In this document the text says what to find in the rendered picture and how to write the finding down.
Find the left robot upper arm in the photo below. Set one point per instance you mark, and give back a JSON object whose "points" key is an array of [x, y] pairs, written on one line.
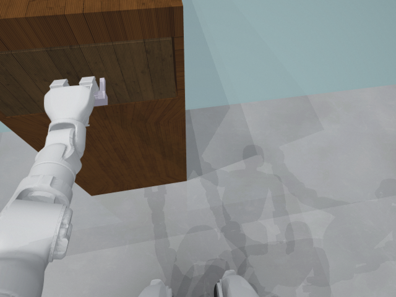
{"points": [[32, 234]]}

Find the robot right thigh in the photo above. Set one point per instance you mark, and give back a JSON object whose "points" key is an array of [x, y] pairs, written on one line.
{"points": [[235, 286]]}

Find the robot left shin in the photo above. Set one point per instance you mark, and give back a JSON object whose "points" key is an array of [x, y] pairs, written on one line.
{"points": [[156, 282]]}

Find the robot left hand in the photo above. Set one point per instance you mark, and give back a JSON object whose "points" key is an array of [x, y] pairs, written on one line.
{"points": [[72, 102]]}

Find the cabinet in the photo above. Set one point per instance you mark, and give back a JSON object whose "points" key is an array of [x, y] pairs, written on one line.
{"points": [[128, 145]]}

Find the left robot forearm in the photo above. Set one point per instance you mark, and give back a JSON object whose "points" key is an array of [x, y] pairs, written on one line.
{"points": [[53, 174]]}

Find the drawer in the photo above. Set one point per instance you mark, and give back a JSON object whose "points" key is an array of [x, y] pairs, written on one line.
{"points": [[134, 70]]}

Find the handle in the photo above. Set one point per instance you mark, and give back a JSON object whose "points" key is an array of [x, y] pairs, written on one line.
{"points": [[101, 97]]}

